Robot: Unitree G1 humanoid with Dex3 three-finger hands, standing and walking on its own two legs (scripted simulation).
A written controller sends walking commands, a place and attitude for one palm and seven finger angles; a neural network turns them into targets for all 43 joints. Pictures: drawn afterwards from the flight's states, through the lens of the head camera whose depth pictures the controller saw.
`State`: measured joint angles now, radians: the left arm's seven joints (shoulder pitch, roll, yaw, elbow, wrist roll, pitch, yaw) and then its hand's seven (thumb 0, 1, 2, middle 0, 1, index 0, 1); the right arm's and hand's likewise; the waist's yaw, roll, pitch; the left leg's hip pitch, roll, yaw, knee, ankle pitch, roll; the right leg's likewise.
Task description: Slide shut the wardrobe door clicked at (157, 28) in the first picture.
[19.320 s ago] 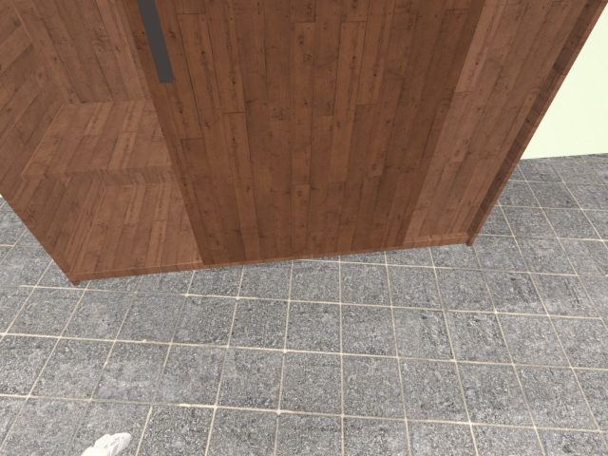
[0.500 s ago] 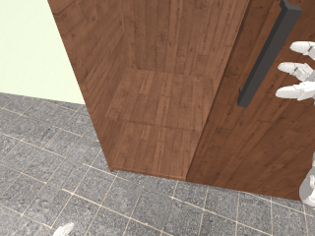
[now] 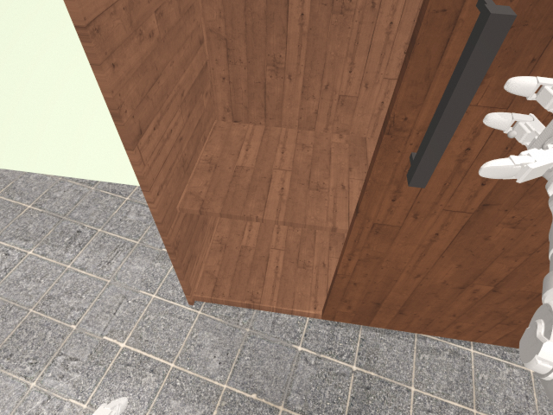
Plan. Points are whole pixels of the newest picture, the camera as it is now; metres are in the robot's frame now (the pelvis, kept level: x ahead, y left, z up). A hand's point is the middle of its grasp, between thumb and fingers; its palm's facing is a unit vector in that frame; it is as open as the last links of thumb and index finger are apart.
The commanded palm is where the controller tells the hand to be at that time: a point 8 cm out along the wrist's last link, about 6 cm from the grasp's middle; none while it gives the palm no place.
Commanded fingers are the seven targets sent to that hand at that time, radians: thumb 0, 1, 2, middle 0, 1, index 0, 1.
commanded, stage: move the hooked fingers beside the handle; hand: right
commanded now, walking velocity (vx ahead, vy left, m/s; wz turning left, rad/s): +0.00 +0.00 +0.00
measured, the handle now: (445, 104) +0.52 -0.18 +0.20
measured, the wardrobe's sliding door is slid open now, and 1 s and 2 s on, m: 0.49 0.49 0.49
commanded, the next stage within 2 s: none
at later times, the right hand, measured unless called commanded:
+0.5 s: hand (501, 130) +0.46 -0.24 +0.21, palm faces +0.06 +1.00 -0.02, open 14.0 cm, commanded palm +0.43 -0.29 +0.21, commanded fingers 0.00 0.50 -0.30 0.30 1.20 0.30 1.20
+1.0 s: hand (518, 135) +0.45 -0.25 +0.22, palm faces +0.06 +1.00 -0.01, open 14.0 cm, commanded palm +0.44 -0.30 +0.21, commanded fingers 0.00 0.50 -0.30 0.30 1.20 0.30 1.20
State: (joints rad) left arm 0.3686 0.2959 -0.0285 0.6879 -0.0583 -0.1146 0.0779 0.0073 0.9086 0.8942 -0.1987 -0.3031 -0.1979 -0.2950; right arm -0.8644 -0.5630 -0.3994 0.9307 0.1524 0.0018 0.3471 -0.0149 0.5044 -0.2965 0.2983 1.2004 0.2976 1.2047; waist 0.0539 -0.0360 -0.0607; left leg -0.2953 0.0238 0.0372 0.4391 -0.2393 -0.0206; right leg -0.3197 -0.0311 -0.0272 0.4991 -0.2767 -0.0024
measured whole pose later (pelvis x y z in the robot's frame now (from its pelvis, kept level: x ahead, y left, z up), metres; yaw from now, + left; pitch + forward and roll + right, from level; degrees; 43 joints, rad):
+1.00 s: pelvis -0.01 +0.00 +0.00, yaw +0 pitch +6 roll +1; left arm 0.37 0.30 -0.04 0.69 -0.06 -0.10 0.09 0.01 0.91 0.89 -0.20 -0.30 -0.20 -0.30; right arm -0.95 -0.62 -0.39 1.08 0.14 -0.05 0.38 -0.01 0.50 -0.30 0.30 1.20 0.30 1.20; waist 0.07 -0.03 -0.06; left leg -0.33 0.02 0.05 0.47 -0.24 -0.02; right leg -0.36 -0.03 -0.02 0.53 -0.28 0.00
